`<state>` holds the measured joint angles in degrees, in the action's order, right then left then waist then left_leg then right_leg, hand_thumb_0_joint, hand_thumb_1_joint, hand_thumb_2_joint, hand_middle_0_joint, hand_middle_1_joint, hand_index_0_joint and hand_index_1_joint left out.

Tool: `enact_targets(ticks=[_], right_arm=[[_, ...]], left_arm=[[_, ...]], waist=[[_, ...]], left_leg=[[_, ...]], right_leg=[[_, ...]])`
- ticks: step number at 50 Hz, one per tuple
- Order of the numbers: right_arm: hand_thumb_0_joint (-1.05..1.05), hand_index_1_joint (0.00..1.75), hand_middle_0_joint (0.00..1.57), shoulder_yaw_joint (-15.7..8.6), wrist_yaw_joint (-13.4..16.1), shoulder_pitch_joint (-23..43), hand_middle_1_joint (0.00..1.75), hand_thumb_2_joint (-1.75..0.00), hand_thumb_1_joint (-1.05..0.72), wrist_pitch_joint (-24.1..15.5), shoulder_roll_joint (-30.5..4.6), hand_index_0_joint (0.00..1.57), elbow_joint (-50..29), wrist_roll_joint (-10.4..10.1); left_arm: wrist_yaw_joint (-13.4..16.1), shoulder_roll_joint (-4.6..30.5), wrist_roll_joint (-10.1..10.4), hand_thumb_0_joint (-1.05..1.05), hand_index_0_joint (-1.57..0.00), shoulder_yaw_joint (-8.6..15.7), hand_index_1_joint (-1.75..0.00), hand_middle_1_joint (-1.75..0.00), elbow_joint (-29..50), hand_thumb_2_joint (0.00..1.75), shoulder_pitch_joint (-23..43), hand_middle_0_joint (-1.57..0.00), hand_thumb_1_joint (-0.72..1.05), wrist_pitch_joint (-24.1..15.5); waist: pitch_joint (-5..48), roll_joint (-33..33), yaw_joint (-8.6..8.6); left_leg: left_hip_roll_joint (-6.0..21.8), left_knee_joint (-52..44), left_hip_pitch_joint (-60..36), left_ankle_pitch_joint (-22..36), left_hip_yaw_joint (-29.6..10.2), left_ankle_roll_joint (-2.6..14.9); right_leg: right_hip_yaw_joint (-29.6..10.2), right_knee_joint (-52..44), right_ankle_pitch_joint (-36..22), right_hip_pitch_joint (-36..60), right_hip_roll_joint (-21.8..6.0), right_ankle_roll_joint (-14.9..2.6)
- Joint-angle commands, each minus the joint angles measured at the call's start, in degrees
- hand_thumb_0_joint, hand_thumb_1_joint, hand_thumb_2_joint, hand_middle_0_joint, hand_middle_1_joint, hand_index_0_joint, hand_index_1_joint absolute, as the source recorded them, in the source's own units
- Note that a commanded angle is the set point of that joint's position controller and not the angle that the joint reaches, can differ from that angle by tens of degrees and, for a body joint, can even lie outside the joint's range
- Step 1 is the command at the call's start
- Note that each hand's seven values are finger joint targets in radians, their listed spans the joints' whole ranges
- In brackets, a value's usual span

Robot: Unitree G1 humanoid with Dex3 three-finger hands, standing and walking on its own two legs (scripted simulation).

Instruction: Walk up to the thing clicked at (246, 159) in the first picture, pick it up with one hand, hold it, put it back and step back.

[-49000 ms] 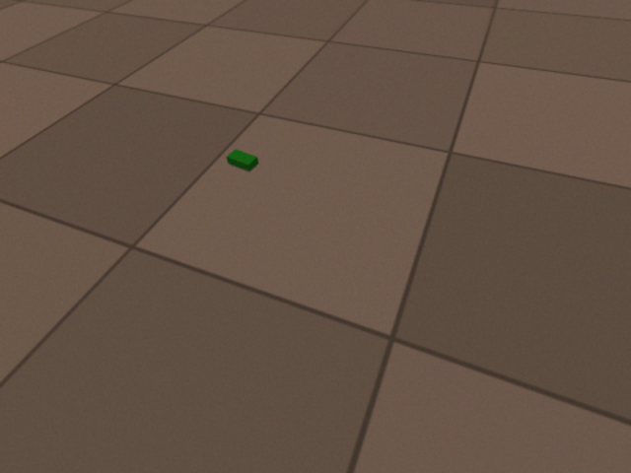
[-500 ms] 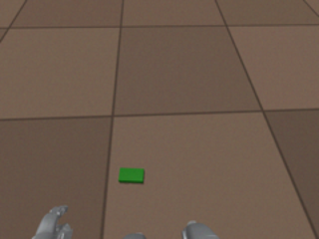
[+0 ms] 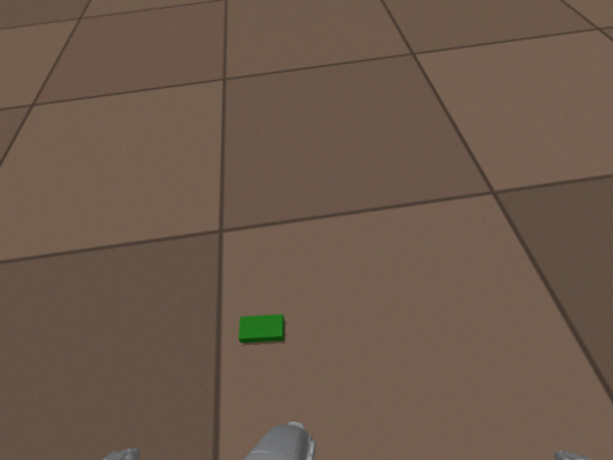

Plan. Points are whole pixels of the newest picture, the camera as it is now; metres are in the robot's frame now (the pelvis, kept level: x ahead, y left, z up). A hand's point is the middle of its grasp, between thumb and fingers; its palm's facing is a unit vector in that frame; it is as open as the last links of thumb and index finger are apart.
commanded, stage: step back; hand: left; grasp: from above
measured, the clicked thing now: (262, 328) +0.58 +0.27 -0.74
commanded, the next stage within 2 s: none
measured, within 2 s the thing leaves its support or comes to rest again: neither
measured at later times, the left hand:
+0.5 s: hand out of the picture -0.06 +0.27 -0.15, palm faces +0.04 -0.92 -0.38, open 7.4 cm
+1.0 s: hand out of the picture -0.22 +0.24 -0.14, palm faces +0.09 -0.91 -0.41, open 7.4 cm
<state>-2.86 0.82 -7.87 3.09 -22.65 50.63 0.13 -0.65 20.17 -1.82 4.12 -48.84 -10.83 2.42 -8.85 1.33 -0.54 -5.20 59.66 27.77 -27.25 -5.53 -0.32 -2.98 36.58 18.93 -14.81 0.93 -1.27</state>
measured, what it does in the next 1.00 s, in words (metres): walks backwards: left foot, then right foot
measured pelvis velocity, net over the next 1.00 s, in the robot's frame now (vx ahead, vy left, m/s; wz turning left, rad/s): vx -0.33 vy -0.04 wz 0.10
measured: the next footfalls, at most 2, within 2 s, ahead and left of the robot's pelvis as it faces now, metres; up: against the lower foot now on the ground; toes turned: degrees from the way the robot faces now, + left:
left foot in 0.22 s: -0.05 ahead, +0.12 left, +0.00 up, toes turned +2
right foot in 0.60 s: -0.17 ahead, -0.16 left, +0.00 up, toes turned +4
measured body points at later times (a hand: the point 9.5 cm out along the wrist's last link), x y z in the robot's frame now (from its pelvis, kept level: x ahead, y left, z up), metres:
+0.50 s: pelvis -0.15 -0.01 +0.00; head -0.09 +0.01 +0.45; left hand -0.06 +0.32 -0.12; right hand -0.01 -0.31 -0.10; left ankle -0.09 +0.11 -0.73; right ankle -0.19 -0.16 -0.66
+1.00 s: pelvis -0.33 -0.04 -0.01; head -0.27 -0.03 +0.43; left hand -0.22 +0.29 -0.12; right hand -0.22 -0.35 -0.13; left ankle -0.33 +0.07 -0.73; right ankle -0.23 -0.16 -0.71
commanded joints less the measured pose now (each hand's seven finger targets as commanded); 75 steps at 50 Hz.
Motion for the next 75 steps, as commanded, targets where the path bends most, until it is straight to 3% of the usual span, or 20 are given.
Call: enact_targets(ticks=[1,7,10,13,17,24,29,30,32,35,41,46,48,49,52,61,63,64,68,75], right_arm=[[0.00,0.30,0.20,-2.58,0.95,-4.82,0.30,-0.90,-0.90,-2.02,-11.28,0.20,-2.89,-0.52],[0.00,0.30,0.20,-2.17,0.91,-4.15,0.30,-0.90,-0.90,-2.51,-9.86,0.20,-4.76,0.32],[0.00,0.30,0.20,-3.07,0.55,-8.07,0.30,-0.90,-0.90,-3.24,-9.81,0.20,-2.79,1.14],[0.00,0.30,0.20,-5.63,0.02,-4.50,0.30,-0.90,-0.90,-3.30,-21.48,0.20,-5.14,1.93],[0.00,0.30,0.20,-3.57,1.04,1.65,0.30,-0.90,-0.90,-3.61,-14.69,0.20,-6.11,1.80],[0.00,0.30,0.20,-4.11,1.33,-2.82,0.30,-0.90,-0.90,-3.06,-14.13,0.20,-6.92,1.78],[0.00,0.30,0.20,-4.07,0.60,1.84,0.30,-0.90,-0.90,-1.30,-15.23,0.20,-8.18,0.80],[0.00,0.30,0.20,-3.24,0.51,0.64,0.30,-0.90,-0.90,-1.16,-12.80,0.20,-8.12,0.41],[0.00,0.30,0.20,-3.62,1.54,4.25,0.30,-0.90,-0.90,-1.08,-11.40,0.20,-9.48,0.21],[0.00,0.30,0.20,-3.44,1.18,-1.94,0.30,-0.90,-0.90,-1.15,-11.95,0.20,-5.79,-0.67],[0.00,0.30,0.20,-2.48,1.05,-1.15,0.30,-0.90,-0.90,-1.78,-9.95,0.20,-6.59,0.61],[0.00,0.30,0.20,-3.72,0.63,-7.86,0.30,-0.90,-0.90,-2.16,-10.68,0.20,-2.92,1.50],[0.00,0.30,0.20,-5.45,-0.19,-3.61,0.30,-0.90,-0.90,-1.87,-21.07,0.20,-5.00,1.94],[0.00,0.30,0.20,-5.76,-0.09,-2.43,0.30,-0.90,-0.90,-2.40,-21.11,0.20,-5.43,2.23],[0.00,0.30,0.20,-3.30,0.83,3.62,0.30,-0.90,-0.90,-2.57,-14.83,0.20,-5.96,2.42],[0.00,0.30,0.20,-3.42,0.18,0.74,0.30,-0.90,-0.90,-0.49,-14.62,0.20,-4.61,1.32],[0.00,0.30,0.20,-1.63,-0.24,-0.67,0.30,-0.90,-0.90,-0.63,-8.43,0.20,-5.54,0.89],[0.00,0.30,0.20,-2.60,0.69,3.93,0.30,-0.90,-0.90,-0.36,-10.18,0.20,-6.36,0.97],[0.00,0.30,0.20,-2.92,0.24,-0.01,0.30,-0.90,-0.90,-1.16,-11.35,0.20,-2.61,0.39],[0.00,0.30,0.20,-2.96,-1.62,0.04,0.30,-0.90,-0.90,-3.34,-9.65,0.20,-0.82,1.94]], left_arm=[[2.10,14.03,-0.28,0.00,-0.20,4.14,-0.30,-0.30,8.81,0.90,7.64,-0.20,0.90,-1.78],[2.44,14.68,-0.13,0.00,-0.20,3.96,-0.30,-0.30,8.87,0.90,1.66,-0.20,0.90,-1.01],[1.80,14.64,0.87,0.00,-0.20,3.27,-0.30,-0.30,9.57,0.90,2.41,-0.20,0.90,0.03],[2.41,13.62,0.69,0.00,-0.20,3.58,-0.30,-0.30,10.82,0.90,8.01,-0.20,0.90,0.01],[2.35,13.20,1.63,0.00,-0.20,3.87,-0.30,-0.30,7.02,0.90,0.97,-0.20,0.90,0.27],[1.82,11.73,0.89,0.00,-0.20,3.54,-0.30,-0.30,7.49,0.90,1.05,-0.20,0.90,-0.43],[1.46,11.68,0.23,0.00,-0.20,3.67,-0.30,-0.30,1.71,0.90,-8.75,-0.20,0.90,-1.39],[1.46,14.28,-0.56,0.00,-0.20,4.45,-0.30,-0.30,2.32,0.90,-7.28,-0.20,0.90,-1.77],[1.22,24.93,-0.76,0.00,-0.20,6.54,-0.30,-0.30,5.75,0.90,-1.70,-0.20,0.90,-1.45],[2.21,17.38,-0.55,0.00,-0.20,4.43,-0.30,-0.30,8.06,0.90,8.22,-0.20,0.90,-1.92],[2.99,16.10,-0.93,0.00,-0.20,4.13,-0.30,-0.30,8.06,0.90,1.73,-0.20,0.90,-1.25],[2.38,14.90,0.66,0.00,-0.20,2.76,-0.30,-0.30,8.61,0.90,2.21,-0.20,0.90,0.22],[2.75,13.76,1.33,0.00,-0.20,2.70,-0.30,-0.30,9.80,0.90,5.83,-0.20,0.90,0.15],[3.13,14.61,0.35,0.00,-0.20,3.52,-0.30,-0.30,9.16,0.90,7.97,-0.20,0.90,0.34],[2.80,13.63,1.83,0.00,-0.20,3.35,-0.30,-0.30,5.19,0.90,0.64,-0.20,0.90,0.66],[2.11,11.24,0.29,0.00,-0.20,2.51,-0.30,-0.30,-0.22,0.90,-5.45,-0.20,0.90,-2.52],[2.25,18.58,-1.13,0.00,-0.20,4.47,-0.30,-0.30,-0.46,0.90,-5.13,-0.20,0.90,-3.43],[2.31,24.74,-1.16,0.00,-0.20,5.40,-0.30,-0.30,1.94,0.90,-0.32,-0.20,0.90,-3.24],[2.63,17.16,-0.62,0.00,-0.20,3.78,-0.30,-0.30,2.26,0.90,5.66,-0.20,0.90,-4.05],[1.30,18.01,-0.87,0.00,-0.20,4.08,-0.30,-0.30,0.60,0.90,1.43,-0.20,0.90,-3.98]], waist=[[6.53,-9.85,1.36],[11.43,-12.71,-1.69],[12.69,-8.19,0.72],[9.46,12.29,4.54],[7.72,5.48,-1.25],[11.28,7.53,2.51],[15.05,9.24,-1.69],[13.46,3.76,-0.71],[7.14,-18.63,-3.82],[4.96,-8.36,2.34],[8.32,-12.31,-2.30],[12.81,-8.21,0.26],[11.63,12.72,2.08],[9.10,10.89,3.19],[8.45,4.29,-2.41],[14.95,8.22,-1.18],[10.95,-10.60,-0.73],[8.20,-16.35,-3.89],[4.47,-6.99,0.82],[4.41,-12.33,-2.46]], left_leg=[[-1.77,7.85,-1.51,-0.29,-2.37,-0.73],[3.38,-17.75,-4.01,-2.39,2.28,-0.27],[3.51,-38.18,-15.39,17.74,5.06,0.93],[28.79,-41.66,-10.66,32.03,-25.91,17.68],[19.96,-35.81,-13.05,38.80,-9.27,13.07],[20.90,-31.17,-24.14,40.90,-8.65,15.29],[16.78,-25.93,-13.30,28.07,-4.90,9.11],[12.79,-23.15,-4.79,19.06,-4.52,5.68],[0.35,2.71,-0.01,-8.96,-1.21,-0.17],[-1.58,11.27,0.20,-0.77,-4.88,0.08],[1.78,-7.23,-1.13,-4.05,0.86,-0.99],[4.45,-36.55,-17.50,15.31,3.10,1.96],[25.85,-41.25,-12.01,24.95,-22.69,14.78],[28.82,-42.82,-5.40,25.50,-27.13,18.64],[20.35,-36.31,-8.53,34.08,-9.52,13.64],[16.69,-26.39,-17.01,25.93,-5.05,10.16],[4.79,-13.93,5.36,1.65,-0.27,2.82],[2.84,-4.64,-0.15,-7.79,-3.80,0.35],[1.00,4.04,-0.44,1.64,-4.12,-0.33],[4.66,-25.57,-8.14,-3.87,4.16,-0.39]], right_leg=[[-9.69,-13.12,-21.82,-0.63,-12.59,-10.63],[-11.23,-7.41,-30.60,12.59,-15.64,-10.94],[-6.80,-0.97,-25.02,6.49,-11.20,-6.28],[-3.63,23.28,18.19,-8.90,3.35,0.56],[-8.28,37.03,10.83,-12.55,5.32,-0.08],[-3.86,17.66,11.99,-11.34,1.51,3.11],[3.41,-12.02,-4.89,7.02,0.58,0.02],[-3.84,-12.59,-4.58,10.24,-2.69,-1.23],[-31.69,-20.80,-5.17,-9.18,-25.57,-16.43],[-13.13,-13.02,-18.73,-7.20,-16.23,-11.09],[-10.45,-8.40,-27.51,6.60,-15.76,-10.70],[-7.30,0.36,-19.83,1.27,-11.63,-5.00],[2.88,18.65,15.87,-10.20,1.99,0.46],[-4.58,30.03,18.77,-8.16,2.37,0.51],[-6.99,38.48,11.48,-10.41,4.24,-0.22],[4.78,-15.92,-1.79,5.77,1.51,0.49],[-19.76,-18.10,1.37,12.52,-11.96,-3.61],[-31.68,-21.49,3.11,-5.79,-25.22,-14.30],[-12.27,-14.37,-5.32,-4.88,-14.71,-9.02],[-13.69,-17.37,18.14,-0.98,-15.76,-9.49]])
